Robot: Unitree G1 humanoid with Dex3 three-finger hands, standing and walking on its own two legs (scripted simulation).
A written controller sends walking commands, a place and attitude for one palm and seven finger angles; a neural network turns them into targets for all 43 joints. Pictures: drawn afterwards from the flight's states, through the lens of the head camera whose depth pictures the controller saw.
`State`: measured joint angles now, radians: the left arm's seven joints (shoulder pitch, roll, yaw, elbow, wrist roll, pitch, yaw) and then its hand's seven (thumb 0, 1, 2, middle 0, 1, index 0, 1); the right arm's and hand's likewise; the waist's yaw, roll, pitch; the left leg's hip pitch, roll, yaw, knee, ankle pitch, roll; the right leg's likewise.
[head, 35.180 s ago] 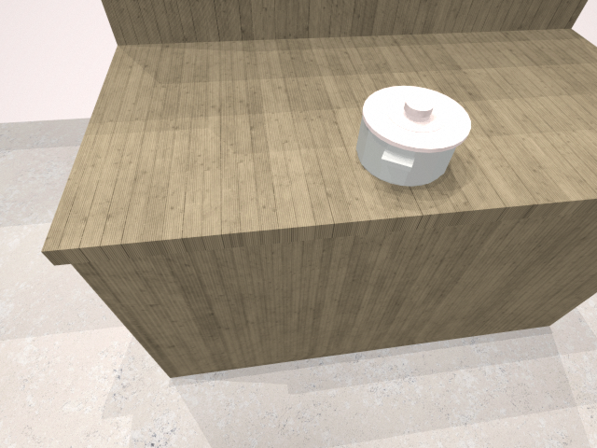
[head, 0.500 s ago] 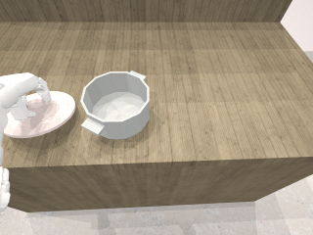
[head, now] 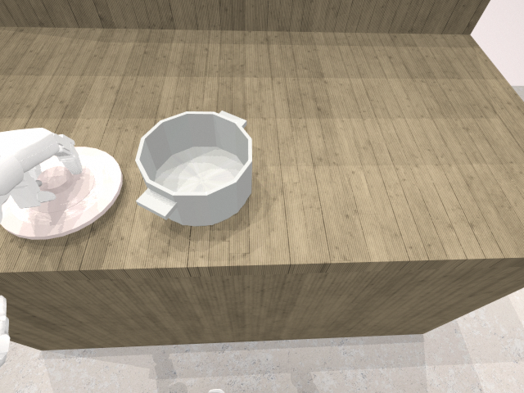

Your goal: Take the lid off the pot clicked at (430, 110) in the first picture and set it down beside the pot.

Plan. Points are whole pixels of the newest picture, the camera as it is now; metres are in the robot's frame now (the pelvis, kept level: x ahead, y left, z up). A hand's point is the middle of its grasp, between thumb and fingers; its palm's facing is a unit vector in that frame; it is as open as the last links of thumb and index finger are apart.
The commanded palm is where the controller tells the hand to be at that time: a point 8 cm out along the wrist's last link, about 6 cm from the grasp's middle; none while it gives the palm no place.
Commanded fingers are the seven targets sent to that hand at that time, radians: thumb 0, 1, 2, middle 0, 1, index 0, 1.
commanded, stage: open the fingers wide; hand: left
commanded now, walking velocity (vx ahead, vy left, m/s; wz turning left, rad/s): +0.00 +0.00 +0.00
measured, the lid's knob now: (55, 180) +0.43 +0.34 +0.05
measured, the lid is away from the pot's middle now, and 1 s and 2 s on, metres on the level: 0.23 0.23 0.23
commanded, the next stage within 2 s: raise the empty hand in 0.88 s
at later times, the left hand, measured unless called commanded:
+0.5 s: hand (34, 178) +0.41 +0.35 +0.08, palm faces -0.42 -0.10 -0.90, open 9.2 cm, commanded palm +0.42 +0.34 +0.14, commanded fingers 0.00 -0.01 0.76 -0.43 -0.81 -0.42 -0.80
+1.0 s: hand (37, 175) +0.41 +0.34 +0.08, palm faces -0.40 -0.09 -0.91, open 11.0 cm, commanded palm +0.42 +0.34 +0.15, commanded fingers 0.00 -0.08 0.80 -0.42 -0.73 -0.42 -0.73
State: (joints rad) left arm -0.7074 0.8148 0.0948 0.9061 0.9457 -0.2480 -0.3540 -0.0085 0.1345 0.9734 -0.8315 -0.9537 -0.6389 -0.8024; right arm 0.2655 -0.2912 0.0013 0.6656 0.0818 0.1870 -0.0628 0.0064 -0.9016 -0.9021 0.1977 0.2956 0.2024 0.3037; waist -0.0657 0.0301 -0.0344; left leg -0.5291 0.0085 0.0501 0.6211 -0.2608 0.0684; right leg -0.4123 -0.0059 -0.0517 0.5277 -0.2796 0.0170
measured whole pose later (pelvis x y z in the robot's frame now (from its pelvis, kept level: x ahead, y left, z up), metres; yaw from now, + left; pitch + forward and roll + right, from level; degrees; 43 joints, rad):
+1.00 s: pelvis +0.00 +0.02 +0.00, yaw +0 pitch +10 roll -3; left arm -0.75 0.79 0.04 0.91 0.94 -0.20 -0.34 0.00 -0.07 0.78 -0.42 -0.75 -0.42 -0.75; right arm 0.28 -0.29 0.01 0.65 0.09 0.18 -0.06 0.01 -0.90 -0.90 0.20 0.30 0.20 0.30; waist -0.06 0.03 -0.04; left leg -0.53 -0.01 0.06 0.61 -0.26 0.09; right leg -0.41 -0.02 -0.04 0.52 -0.28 0.02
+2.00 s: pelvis +0.00 +0.00 +0.01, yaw +1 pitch +7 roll -3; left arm -0.94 0.88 -0.01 0.89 0.92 -0.10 -0.50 0.00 -0.08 0.80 -0.43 -0.73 -0.43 -0.74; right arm 0.26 -0.30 0.02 0.65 0.10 0.17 -0.05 0.01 -0.90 -0.90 0.20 0.30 0.20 0.30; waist -0.06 0.04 -0.01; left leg -0.43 -0.01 0.04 0.53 -0.22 0.08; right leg -0.31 -0.02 -0.06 0.42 -0.23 0.02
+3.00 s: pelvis +0.00 +0.00 +0.01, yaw +0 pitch +0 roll -2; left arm -0.52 0.65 0.22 0.36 0.15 -0.10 -0.16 0.00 -0.08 0.79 -0.44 -0.73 -0.44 -0.74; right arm 0.21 -0.25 0.07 0.58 0.08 0.06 -0.05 0.01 -0.90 -0.90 0.20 0.30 0.20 0.30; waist 0.04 0.03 0.05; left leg -0.26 -0.02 0.06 0.44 -0.19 0.07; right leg -0.16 -0.02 -0.03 0.37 -0.22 -0.01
